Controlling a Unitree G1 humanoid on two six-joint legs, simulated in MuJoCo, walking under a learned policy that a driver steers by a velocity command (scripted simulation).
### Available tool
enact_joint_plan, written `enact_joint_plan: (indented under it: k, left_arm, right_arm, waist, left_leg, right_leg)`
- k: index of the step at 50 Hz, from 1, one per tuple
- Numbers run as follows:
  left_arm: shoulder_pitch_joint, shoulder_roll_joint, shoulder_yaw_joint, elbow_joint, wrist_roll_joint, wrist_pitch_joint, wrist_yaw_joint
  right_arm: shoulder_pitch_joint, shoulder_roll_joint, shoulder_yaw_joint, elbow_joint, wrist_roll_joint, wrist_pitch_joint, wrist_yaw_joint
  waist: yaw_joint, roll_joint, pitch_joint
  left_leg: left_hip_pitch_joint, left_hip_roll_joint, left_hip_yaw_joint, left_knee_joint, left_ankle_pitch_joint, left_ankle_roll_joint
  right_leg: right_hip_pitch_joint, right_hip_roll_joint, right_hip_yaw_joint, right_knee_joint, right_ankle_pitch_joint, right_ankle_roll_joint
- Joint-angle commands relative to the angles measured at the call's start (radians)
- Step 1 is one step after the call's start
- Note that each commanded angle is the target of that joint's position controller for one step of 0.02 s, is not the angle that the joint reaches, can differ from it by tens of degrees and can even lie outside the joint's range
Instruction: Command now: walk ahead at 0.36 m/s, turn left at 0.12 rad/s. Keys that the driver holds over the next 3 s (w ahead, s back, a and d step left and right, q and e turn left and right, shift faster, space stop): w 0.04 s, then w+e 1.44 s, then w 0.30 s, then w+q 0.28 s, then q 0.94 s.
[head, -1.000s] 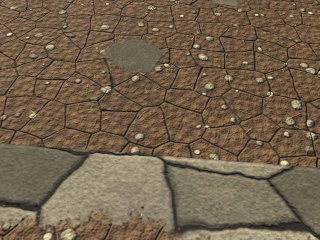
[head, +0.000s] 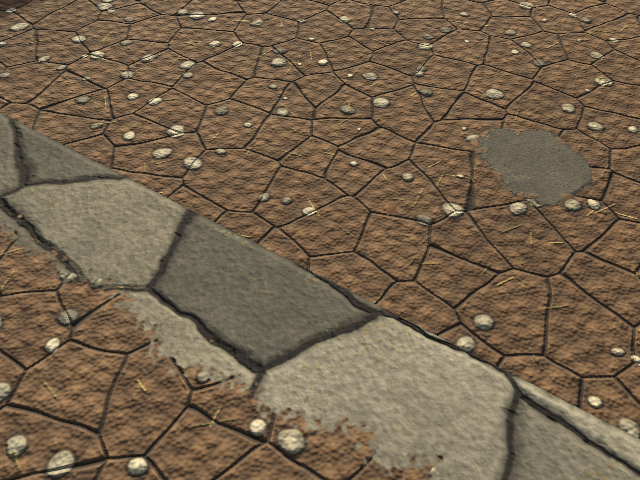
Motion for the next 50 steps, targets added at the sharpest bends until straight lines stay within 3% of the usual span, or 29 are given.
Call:
enact_joint_plan:
  k: [1,2,3,4,6,8,13,18,20,22,23,24,25,26,27,28,29,31,34,37,40,45,47,48,50]
  left_arm:
    - [-0.165,-0.008,-0.012,-0.135,-0.005,-0.024,-0.011]
    - [-0.217,0.095,0.012,-0.147,0.014,-0.025,-0.005]
    - [-0.190,0.120,0.023,-0.127,0.002,-0.026,-0.015]
    - [-0.140,0.115,0.022,-0.097,-0.008,-0.030,-0.026]
    - [-0.102,0.106,0.023,-0.060,0.002,-0.026,-0.034]
    - [-0.108,0.080,0.019,-0.056,0.007,-0.020,-0.038]
    - [-0.240,0.048,0.005,-0.107,0.014,-0.013,-0.046]
    - [-0.369,0.019,-0.022,-0.176,0.016,-0.015,-0.062]
    - [-0.320,0.036,-0.016,-0.171,0.016,-0.014,-0.054]
    - [-0.140,0.078,0.003,-0.122,0.019,-0.018,-0.044]
    - [0.007,0.110,0.020,-0.075,0.026,-0.026,-0.036]
    - [0.129,0.195,0.049,-0.050,0.034,-0.026,-0.018]
    - [0.064,0.284,0.071,-0.076,0.022,-0.018,-0.014]
    - [0.049,0.261,0.073,-0.074,-0.014,-0.011,-0.016]
    - [-0.005,0.220,0.061,-0.071,-0.014,-0.011,-0.006]
    - [-0.033,0.165,0.048,-0.064,-0.010,-0.014,-0.003]
    - [-0.066,0.144,0.040,-0.066,-0.011,-0.021,0.001]
    - [-0.091,0.123,0.030,-0.071,-0.015,-0.035,0.003]
    - [-0.055,0.152,0.036,-0.064,-0.018,-0.051,0.001]
    - [0.009,0.157,0.038,-0.056,-0.021,-0.049,0.003]
    - [0.069,0.161,0.041,-0.049,-0.022,-0.046,0.007]
    - [0.138,0.169,0.042,-0.048,-0.007,-0.041,0.020]
    - [0.115,0.183,0.046,-0.059,-0.003,-0.040,0.028]
    - [0.079,0.194,0.047,-0.069,-0.003,-0.040,0.031]
    - [0.026,0.211,0.048,-0.081,-0.008,-0.049,0.019]
  right_arm:
    - [0.303,-0.232,-0.049,0.034,-0.008,-0.038,-0.029]
    - [0.290,-0.259,-0.060,0.047,0.001,-0.041,-0.036]
    - [0.209,-0.197,-0.043,0.031,0.003,-0.045,-0.037]
    - [0.152,-0.150,-0.029,0.016,0.005,-0.053,-0.037]
    - [0.129,-0.110,-0.016,0.013,0.004,-0.072,-0.044]
    - [0.161,-0.103,-0.013,0.032,0.007,-0.087,-0.044]
    - [0.197,-0.082,-0.001,0.065,0.008,-0.099,-0.042]
    - [0.232,-0.110,-0.001,0.102,0.011,-0.102,-0.054]
    - [0.226,-0.138,-0.004,0.108,0.008,-0.099,-0.061]
    - [0.215,-0.173,-0.014,0.104,-0.002,-0.082,-0.070]
    - [0.209,-0.183,-0.017,0.096,0.003,-0.075,-0.070]
    - [0.218,-0.151,-0.008,0.066,0.005,-0.079,-0.063]
    - [0.254,-0.055,0.006,0.002,0.026,-0.091,-0.040]
    - [0.143,-0.139,-0.009,-0.017,0.010,-0.103,-0.036]
    - [0.094,-0.127,-0.004,-0.042,0.019,-0.115,-0.032]
    - [0.098,-0.116,0.000,-0.040,0.017,-0.121,-0.034]
    - [0.088,-0.107,0.000,-0.044,0.003,-0.109,-0.035]
    - [0.129,-0.091,0.005,-0.043,-0.021,-0.066,-0.030]
    - [0.076,-0.078,0.007,-0.076,-0.024,-0.036,-0.024]
    - [-0.061,-0.085,0.005,-0.128,-0.020,-0.032,-0.022]
    - [-0.149,-0.084,0.009,-0.159,-0.013,-0.036,-0.016]
    - [-0.281,-0.086,0.020,-0.219,-0.004,-0.050,-0.008]
    - [-0.265,-0.101,0.019,-0.229,0.001,-0.059,-0.010]
    - [-0.211,-0.114,0.015,-0.218,0.003,-0.063,-0.013]
    - [0.002,-0.169,-0.009,-0.161,0.005,-0.078,-0.033]
  waist:
    - [-0.178,0.271,-0.032]
    - [-0.177,0.188,0.100]
    - [-0.119,0.122,0.147]
    - [-0.082,0.118,0.144]
    - [-0.059,0.111,0.111]
    - [-0.056,0.095,0.090]
    - [-0.067,0.087,0.129]
    - [-0.086,0.079,0.143]
    - [-0.054,0.099,0.085]
    - [0.027,0.120,-0.038]
    - [0.093,0.097,-0.122]
    - [0.133,-0.009,-0.217]
    - [0.036,-0.270,-0.309]
    - [0.081,-0.085,-0.289]
    - [0.049,-0.040,-0.158]
    - [0.006,0.043,-0.059]
    - [-0.026,0.058,-0.018]
    - [-0.069,0.026,-0.016]
    - [-0.067,0.002,0.005]
    - [-0.020,-0.023,0.042]
    - [0.022,-0.039,0.029]
    - [0.067,-0.059,0.033]
    - [0.045,-0.072,0.028]
    - [0.011,-0.081,0.019]
    - [-0.094,-0.048,-0.079]
  left_leg:
    - [0.458,0.358,-0.528,-0.304,-0.400,0.127]
    - [0.298,0.425,-0.631,-0.350,-0.423,0.207]
    - [0.262,0.367,-0.530,-0.341,-0.389,0.193]
    - [0.235,0.316,-0.431,-0.351,-0.287,0.155]
    - [0.230,0.253,-0.262,-0.360,-0.034,0.110]
    - [0.230,0.236,-0.156,-0.343,0.170,0.099]
    - [0.189,0.225,-0.005,-0.344,0.424,0.100]
    - [0.227,0.248,0.092,-0.308,0.663,0.079]
    - [0.289,0.258,0.131,-0.173,1.017,0.059]
    - [0.303,0.269,0.155,0.119,1.227,0.048]
    - [0.204,0.252,0.171,0.344,1.102,0.036]
    - [-0.012,0.201,0.182,0.659,0.711,0.019]
    - [-0.423,-0.039,0.100,1.034,-0.171,-0.033]
    - [-0.525,0.009,-0.087,1.081,-0.114,-0.016]
    - [-0.551,0.061,-0.084,1.026,-0.026,-0.011]
    - [-0.508,0.101,-0.071,0.923,0.015,-0.013]
    - [-0.456,0.126,-0.076,0.852,0.012,-0.024]
    - [-0.374,0.137,-0.066,0.773,0.004,-0.054]
    - [-0.408,0.142,-0.033,0.650,0.071,-0.092]
    - [-0.499,0.142,-0.025,0.494,0.206,-0.118]
    - [-0.528,0.117,-0.029,0.373,0.302,-0.119]
    - [-0.529,0.062,-0.023,0.223,0.289,-0.099]
    - [-0.441,0.044,-0.039,0.150,0.255,-0.078]
    - [-0.338,0.028,-0.040,0.107,0.220,-0.064]
    - [-0.017,-0.001,-0.028,0.024,0.184,-0.022]
  right_leg:
    - [-0.574,0.023,-0.036,0.335,-0.275,-0.047]
    - [-0.655,0.009,0.049,0.467,-0.258,-0.055]
    - [-0.657,-0.029,0.107,0.529,-0.165,-0.062]
    - [-0.629,-0.038,0.123,0.539,-0.093,-0.059]
    - [-0.584,-0.035,0.132,0.573,0.006,-0.039]
    - [-0.594,-0.021,0.141,0.618,0.062,-0.023]
    - [-0.631,-0.016,0.101,0.510,0.187,0.010]
    - [-0.507,-0.007,-0.024,0.245,0.224,-0.045]
    - [-0.401,0.050,-0.072,0.202,0.160,-0.093]
    - [-0.208,0.115,-0.085,0.181,0.071,-0.138]
    - [0.004,0.133,-0.055,0.106,0.088,-0.169]
    - [0.239,-0.047,0.188,0.064,-0.054,-0.228]
    - [0.477,-0.323,0.805,-0.076,-0.046,-0.394]
    - [0.453,-0.303,0.808,-0.140,-0.003,-0.388]
    - [0.324,-0.287,0.663,-0.151,0.066,-0.359]
    - [0.171,-0.249,0.565,-0.173,0.183,-0.319]
    - [0.069,-0.195,0.493,-0.184,0.251,-0.290]
    - [-0.035,-0.137,0.405,-0.213,0.331,-0.276]
    - [-0.085,-0.093,0.358,-0.245,0.323,-0.268]
    - [-0.048,-0.073,0.374,-0.260,0.294,-0.235]
    - [0.039,-0.066,0.387,-0.222,0.357,-0.203]
    - [0.158,-0.085,0.442,-0.135,0.513,-0.200]
    - [0.162,-0.099,0.473,-0.098,0.552,-0.179]
    - [0.129,-0.097,0.475,-0.071,0.586,-0.157]
    - [0.056,-0.035,0.440,0.145,0.714,-0.109]
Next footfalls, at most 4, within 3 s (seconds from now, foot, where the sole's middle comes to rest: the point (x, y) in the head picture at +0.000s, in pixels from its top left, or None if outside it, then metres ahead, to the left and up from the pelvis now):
0.46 right None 0.35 -0.11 -0.78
1.02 left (377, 394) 0.71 -0.07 -0.78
1.54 right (521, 385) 0.75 -0.41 -0.78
2.06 left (546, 286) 1.07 -0.54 -0.82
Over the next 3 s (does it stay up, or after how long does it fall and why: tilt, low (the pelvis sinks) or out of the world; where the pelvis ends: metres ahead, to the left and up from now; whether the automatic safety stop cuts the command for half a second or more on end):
stays up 1.07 -0.63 -0.05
